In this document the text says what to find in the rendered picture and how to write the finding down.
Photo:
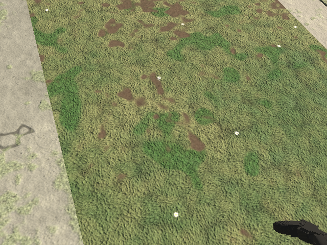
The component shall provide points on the robot right hand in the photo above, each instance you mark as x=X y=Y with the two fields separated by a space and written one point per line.
x=303 y=229

